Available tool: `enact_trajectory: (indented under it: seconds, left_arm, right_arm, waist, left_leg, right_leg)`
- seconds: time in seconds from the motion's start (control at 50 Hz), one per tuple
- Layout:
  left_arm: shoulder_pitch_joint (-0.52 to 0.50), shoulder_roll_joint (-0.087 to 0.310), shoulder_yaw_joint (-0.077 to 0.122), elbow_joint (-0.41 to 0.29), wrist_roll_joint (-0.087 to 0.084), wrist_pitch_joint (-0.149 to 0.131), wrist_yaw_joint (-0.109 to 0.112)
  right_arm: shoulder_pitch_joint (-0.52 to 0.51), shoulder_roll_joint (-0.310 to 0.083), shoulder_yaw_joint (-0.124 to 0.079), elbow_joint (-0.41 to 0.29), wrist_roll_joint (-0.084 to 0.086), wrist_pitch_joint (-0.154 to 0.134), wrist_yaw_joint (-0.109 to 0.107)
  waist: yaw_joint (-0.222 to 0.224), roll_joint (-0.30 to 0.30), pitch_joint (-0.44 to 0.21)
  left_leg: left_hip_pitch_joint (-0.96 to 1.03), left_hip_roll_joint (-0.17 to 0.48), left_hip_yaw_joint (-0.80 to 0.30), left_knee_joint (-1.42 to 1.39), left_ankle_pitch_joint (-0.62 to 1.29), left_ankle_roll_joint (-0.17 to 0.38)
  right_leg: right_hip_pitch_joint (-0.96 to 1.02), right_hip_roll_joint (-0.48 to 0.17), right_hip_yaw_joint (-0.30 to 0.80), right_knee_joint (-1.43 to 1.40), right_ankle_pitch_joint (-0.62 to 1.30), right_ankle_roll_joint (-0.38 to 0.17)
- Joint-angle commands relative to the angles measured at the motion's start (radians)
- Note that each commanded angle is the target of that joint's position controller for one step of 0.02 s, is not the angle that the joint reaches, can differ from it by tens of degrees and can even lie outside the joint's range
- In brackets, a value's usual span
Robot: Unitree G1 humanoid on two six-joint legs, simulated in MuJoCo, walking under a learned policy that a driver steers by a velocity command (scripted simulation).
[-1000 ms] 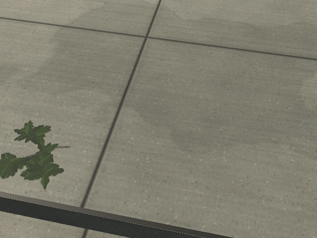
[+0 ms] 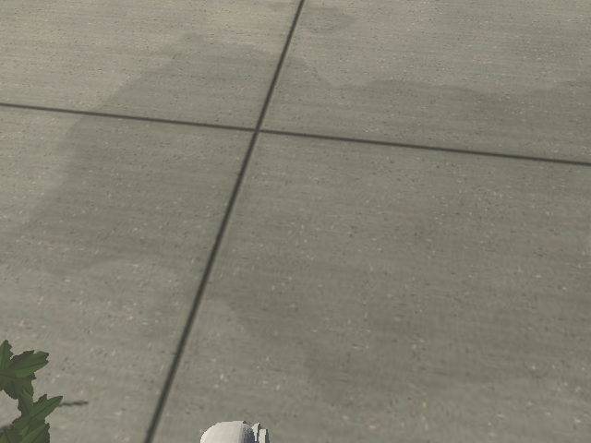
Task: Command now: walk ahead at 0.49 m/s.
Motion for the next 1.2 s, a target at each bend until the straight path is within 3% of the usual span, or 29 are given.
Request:
enact_trajectory:
  seconds: [0.02, 0.1, 0.16, 0.18, 0.2, 0.22, 0.26, 0.28, 0.32, 0.4, 0.46, 0.52, 0.6, 0.7, 0.72, 0.74, 0.76, 0.78, 0.8, 0.84, 0.88, 0.9, 0.92, 0.94, 1.0, 1.04, 1.08, 1.14, 1.2]
  left_arm:
    - [0.038, 0.126, -0.001, -0.005, -0.002, -0.018, 0.004]
    - [-0.017, 0.1, -0.029, -0.032, -0.06, 0.012, 0.026]
    - [-0.053, 0.334, 0.047, -0.069, -0.07, -0.012, -0.005]
    - [-0.002, 0.286, 0.048, -0.072, -0.063, -0.02, -0.006]
    - [-0.021, 0.13, 0.038, -0.132, -0.059, -0.022, -0.038]
    - [-0.049, 0.127, 0.056, -0.171, -0.012, -0.026, -0.051]
    - [-0.162, 0.063, 0.055, -0.25, -0.002, 0.006, -0.024]
    - [-0.228, 0.041, 0.029, -0.238, 0.036, -0.008, -0.08]
    - [-0.195, -0.015, 0.004, -0.261, 0.009, -0.012, -0.114]
    - [-0.26, 0.084, 0.026, -0.301, -0.004, -0.012, -0.122]
    - [-0.427, 0.146, 0.053, -0.358, -0.016, -0.032, -0.134]
    - [-0.516, 0.129, 0.059, -0.387, -0.027, -0.032, -0.118]
    - [-0.516, 0.128, 0.065, -0.403, -0.008, 0.02, -0.099]
    - [-0.23, 0.218, 0.102, -0.271, -0.005, -0.002, -0.051]
    - [-0.065, 0.23, 0.119, -0.197, -0.019, -0.018, -0.034]
    - [0.051, 0.166, 0.097, -0.101, 0.024, -0.018, -0.017]
    - [0.163, 0.222, 0.102, -0.096, 0.025, -0.009, -0.017]
    - [0.204, 0.32, 0.14, -0.102, 0.008, -0.03, -0.013]
    - [0.064, 0.249, 0.142, -0.127, -0.008, -0.046, -0.001]
    - [-0.167, 0.097, 0.074, -0.167, -0.009, -0.041, -0.025]
    - [-0.371, 0.078, 0.037, -0.253, -0.006, -0.032, -0.054]
    - [-0.415, 0.139, 0.048, -0.285, -0.016, -0.046, -0.053]
    - [-0.347, 0.268, 0.088, -0.285, -0.069, -0.023, -0.008]
    - [-0.264, 0.306, 0.098, -0.269, -0.057, -0.01, 0.011]
    - [-0.166, 0.24, 0.09, -0.263, -0.065, 0.029, 0.038]
    - [-0.205, 0.14, 0.069, -0.305, -0.067, 0.027, 0.041]
    - [0.022, 0.08, 0.04, -0.344, -0.057, 0.014, 0.033]
    - [-0.154, 0.141, 0.063, -0.362, -0.055, 0.07, 0.036]
    - [-0.208, 0.088, 0.052, -0.401, -0.046, 0.081, 0.036]
  right_arm:
    - [-0.362, 0.037, 0.059, -0.271, 0.015, -0.039, -0.013]
    - [-0.191, 0.052, 0.084, -0.278, 0.023, -0.022, 0.022]
    - [0.218, -0.082, 0.01, -0.166, 0.02, -0.027, 0.01]
    - [0.333, -0.169, -0.028, -0.126, -0.017, -0.038, 0.014]
    - [0.391, -0.298, -0.069, -0.044, 0.0, -0.031, 0.012]
    - [0.314, -0.299, -0.085, -0.034, 0.024, -0.022, 0.012]
    - [0.135, -0.141, -0.061, 0.029, 0.024, -0.054, 0.022]
    - [0.151, -0.06, -0.015, 0.077, -0.039, -0.09, 0.056]
    - [0.134, 0.058, 0.02, 0.165, -0.065, -0.103, 0.07]
    - [-0.003, 0.016, 0.021, 0.146, -0.062, -0.177, 0.055]
    - [0.106, -0.09, 0.005, 0.137, -0.072, -0.19, 0.022]
    - [0.298, -0.181, -0.018, 0.157, -0.087, -0.174, 0.022]
    - [0.291, -0.236, -0.031, 0.139, -0.036, -0.178, 0.06]
    - [0.271, -0.329, -0.083, 0.091, -0.042, -0.111, 0.034]
    - [0.275, -0.305, -0.08, 0.098, -0.072, -0.096, 0.044]
    - [0.298, -0.164, -0.04, 0.121, -0.104, -0.093, 0.079]
    - [0.255, -0.039, -0.002, 0.05, -0.078, -0.105, 0.111]
    - [0.155, -0.049, 0.01, -0.048, -0.025, -0.145, 0.105]
    - [-0.046, -0.133, -0.002, -0.107, 0.01, -0.166, 0.084]
    - [-0.012, -0.171, -0.011, -0.105, -0.05, -0.148, 0.032]
    - [0.081, -0.134, -0.011, -0.082, -0.055, -0.122, 0.007]
    - [0.107, -0.131, -0.012, -0.092, -0.036, -0.119, 0.005]
    - [-0.111, -0.16, -0.015, -0.173, 0.093, -0.15, -0.027]
    - [-0.146, -0.147, -0.009, -0.169, 0.099, -0.165, -0.041]
    - [-0.005, -0.198, -0.041, -0.126, 0.074, -0.156, -0.046]
    - [0.162, -0.245, -0.065, -0.096, 0.033, -0.141, -0.057]
    - [0.249, -0.299, -0.076, -0.093, 0.016, -0.11, -0.048]
    - [0.047, -0.148, -0.05, -0.137, 0.033, -0.089, -0.041]
    - [-0.016, -0.155, -0.056, -0.102, 0.023, -0.079, -0.028]
  waist:
    - [0.002, -0.056, 0.219]
    - [-0.064, -0.042, 0.016]
    - [-0.267, -0.232, -0.315]
    - [-0.276, -0.176, -0.404]
    - [-0.208, 0.211, -0.41]
    - [-0.153, 0.103, -0.41]
    - [-0.03, -0.103, -0.068]
    - [-0.124, -0.077, 0.082]
    - [-0.001, -0.081, 0.039]
    - [0.121, -0.022, -0.034]
    - [0.04, 0.051, -0.058]
    - [-0.033, 0.082, -0.044]
    - [0.039, 0.094, 0.004]
    - [0.076, 0.064, -0.012]
    - [0.129, -0.034, -0.065]
    - [0.129, -0.155, -0.106]
    - [0.142, -0.191, -0.289]
    - [0.222, -0.176, -0.304]
    - [0.25, -0.113, -0.091]
    - [0.081, 0.003, -0.059]
    - [-0.067, -0.036, 0.002]
    - [-0.106, 0.001, -0.022]
    - [-0.054, 0.085, 0.149]
    - [-0.013, 0.037, 0.113]
    - [-0.051, -0.104, -0.052]
    - [-0.139, -0.084, -0.171]
    - [-0.051, 0.343, -0.44]
    - [-0.046, 0.078, -0.167]
    - [0.013, 0.088, -0.083]
  left_leg:
    - [-0.426, 0.033, 0.037, -0.025, -0.123, 0.045]
    - [0.433, -0.033, 0.176, -0.6, 0.136, 0.089]
    - [0.881, -0.145, 0.084, -0.879, 0.125, 0.113]
    - [1.026, 0.005, -0.24, -1.002, -0.049, 0.17]
    - [1.166, 0.279, -0.852, -1.449, 0.07, 0.265]
    - [1.126, 0.306, -1.091, -1.632, 0.051, 0.2]
    - [0.807, 0.284, -0.741, -1.571, 0.011, 0.14]
    - [0.692, 0.218, -0.581, -1.553, -0.003, 0.151]
    - [0.658, 0.201, -0.427, -1.566, 0.19, 0.072]
    - [0.618, 0.074, 0.027, -1.694, 0.361, -0.048]
    - [0.695, 0.021, 0.162, -1.739, 0.607, -0.117]
    - [1.052, 0.101, 0.165, -1.75, 1.006, -0.137]
    - [1.108, 0.162, 0.232, -1.712, 1.476, -0.118]
    - [1.326, 0.203, 0.199, -1.394, 1.695, -0.167]
    - [1.167, 0.17, 0.168, -1.14, 1.419, -0.152]
    - [0.801, 0.068, 0.129, -0.776, 0.41, -0.15]
    - [0.446, -0.077, 0.018, -0.413, -0.052, -0.206]
    - [0.154, -0.099, -0.184, -0.347, -0.085, -0.235]
    - [-0.027, -0.047, -0.259, -0.381, -0.063, -0.233]
    - [0.178, 0.016, -0.222, -0.577, 0.049, -0.134]
    - [0.555, 0.043, -0.164, -0.746, 0.066, -0.094]
    - [0.742, 0.034, -0.075, -0.917, 0.135, -0.112]
    - [0.722, -0.034, -0.011, -1.102, 0.172, -0.137]
    - [0.761, -0.05, -0.054, -1.227, 0.297, -0.152]
    - [0.92, -0.134, -0.083, -1.489, 0.579, -0.154]
    - [1.165, 0.024, -0.179, -1.482, 0.793, -0.064]
    - [1.41, 0.47, -0.783, -1.524, 1.154, 0.239]
    - [1.09, 0.282, -0.481, -1.582, 0.73, 0.174]
    - [0.808, 0.154, -0.251, -1.642, 0.779, 0.117]
  right_leg:
    - [-0.015, -0.324, 0.187, -0.205, 0.083, -0.119]
    - [-0.238, -0.254, -0.02, -0.285, 1.127, -0.118]
    - [-0.021, -0.333, 0.023, 0.314, 1.894, -0.078]
    - [-0.086, -0.277, 0.05, 0.66, 1.547, -0.061]
    - [-0.437, 0.024, 0.074, 1.12, 0.224, 0.009]
    - [-0.56, 0.022, 0.262, 1.393, 0.171, 0.002]
    - [-0.663, -0.081, 0.148, 1.502, 0.241, -0.005]
    - [-0.806, -0.027, 0.361, 1.677, 0.297, -0.06]
    - [-0.91, -0.051, 0.387, 1.715, 0.411, -0.193]
    - [-0.86, -0.117, 0.232, 1.408, 0.459, -0.178]
    - [-0.804, -0.098, 0.124, 1.197, 0.458, -0.058]
    - [-0.909, -0.078, 0.107, 0.915, 0.391, 0.015]
    - [-0.683, -0.043, 0.009, 0.564, 0.251, 0.018]
    - [-0.528, 0.045, -0.02, 0.214, 0.226, -0.007]
    - [-0.25, 0.055, 0.036, 0.166, 0.403, -0.042]
    - [0.051, -0.016, 0.184, 0.271, 0.495, -0.134]
    - [0.44, -0.148, 0.442, 0.393, 0.935, -0.328]
    - [0.576, -0.306, 0.675, 0.276, 0.812, -0.405]
    - [0.429, -0.321, 0.655, 0.217, 0.626, -0.35]
    - [0.011, -0.261, 0.559, 0.1, 0.48, -0.302]
    - [-0.545, -0.165, 0.493, 0.022, 0.375, -0.263]
    - [-0.692, -0.072, 0.384, 0.038, 0.404, -0.206]
    - [-0.752, -0.097, 0.463, -0.047, 0.452, -0.198]
    - [-0.69, -0.102, 0.472, -0.012, 0.456, -0.18]
    - [-0.451, -0.032, 0.434, 0.177, 0.447, -0.079]
    - [-0.51, 0.034, 0.346, 0.471, 0.401, 0.035]
    - [-0.7, 0.083, 0.216, 1.013, -0.362, 0.119]
    - [-0.811, -0.046, 0.139, 1.154, -0.197, 0.156]
    - [-0.576, -0.086, 0.082, 0.793, -0.136, 0.134]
